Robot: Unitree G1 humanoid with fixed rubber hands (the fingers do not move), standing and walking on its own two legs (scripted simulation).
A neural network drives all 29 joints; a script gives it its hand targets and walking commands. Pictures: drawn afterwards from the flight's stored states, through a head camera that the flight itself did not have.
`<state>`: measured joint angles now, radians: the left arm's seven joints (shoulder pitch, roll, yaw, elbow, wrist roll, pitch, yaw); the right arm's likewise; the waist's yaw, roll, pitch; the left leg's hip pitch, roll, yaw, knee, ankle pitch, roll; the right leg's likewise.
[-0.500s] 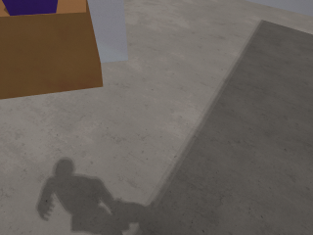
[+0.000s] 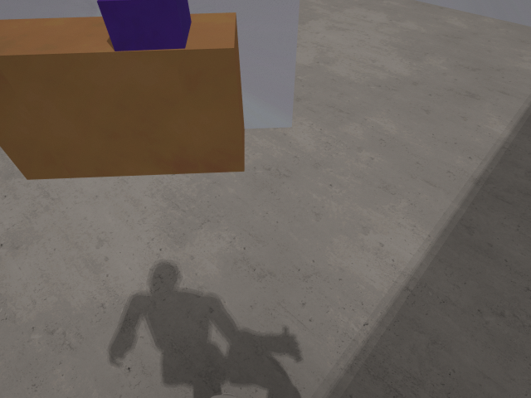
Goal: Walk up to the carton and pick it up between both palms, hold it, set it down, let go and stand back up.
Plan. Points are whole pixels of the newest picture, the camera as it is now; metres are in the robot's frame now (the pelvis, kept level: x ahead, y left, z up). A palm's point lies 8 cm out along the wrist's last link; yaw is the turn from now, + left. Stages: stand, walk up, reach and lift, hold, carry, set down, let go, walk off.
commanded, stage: walk up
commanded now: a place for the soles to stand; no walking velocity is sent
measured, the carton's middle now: (150, 12) +1.48 +0.48 +0.01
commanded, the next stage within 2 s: none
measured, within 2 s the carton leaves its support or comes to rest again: neither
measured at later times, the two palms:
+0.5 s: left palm (76, 356) +0.22 +0.33 -0.10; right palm (431, 340) +0.26 -0.28 -0.12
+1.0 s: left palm (68, 302) +0.32 +0.39 -0.11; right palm (381, 264) +0.40 -0.22 -0.10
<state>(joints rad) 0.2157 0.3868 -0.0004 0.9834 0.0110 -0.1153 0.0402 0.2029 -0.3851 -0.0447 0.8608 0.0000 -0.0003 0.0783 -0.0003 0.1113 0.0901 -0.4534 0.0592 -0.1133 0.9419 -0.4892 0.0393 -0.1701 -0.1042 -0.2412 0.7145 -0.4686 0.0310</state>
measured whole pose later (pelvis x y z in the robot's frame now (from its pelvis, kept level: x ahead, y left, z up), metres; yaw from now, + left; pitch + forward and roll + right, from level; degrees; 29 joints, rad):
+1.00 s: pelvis +0.29 +0.08 +0.00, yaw +8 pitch -2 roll -1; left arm 0.21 0.40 0.00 0.94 0.01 -0.09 0.02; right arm 0.24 -0.38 -0.04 0.88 0.00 -0.05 0.03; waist 0.00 0.00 0.10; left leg -0.36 -0.04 -0.01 0.85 -0.46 0.05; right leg -0.52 -0.01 0.01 1.16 -0.50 0.01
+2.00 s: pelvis +0.41 +0.16 -0.01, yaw +4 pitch -3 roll +0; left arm 0.23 0.42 0.00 0.93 0.01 -0.07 0.03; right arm 0.24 -0.38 -0.04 0.85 0.00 -0.02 0.04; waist 0.00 -0.07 0.12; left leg -0.35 0.00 0.16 0.86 -0.48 0.08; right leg -0.55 -0.01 0.01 1.12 -0.44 0.00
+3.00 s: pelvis +0.51 +0.25 -0.02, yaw +0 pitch -2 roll +2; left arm 0.18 0.42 0.00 0.93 0.01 -0.07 0.03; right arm 0.28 -0.38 -0.04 0.88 0.00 -0.03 0.03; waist 0.00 -0.10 0.12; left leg -0.33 0.00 0.17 0.90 -0.53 0.07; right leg -0.56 -0.04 -0.01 1.01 -0.43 -0.03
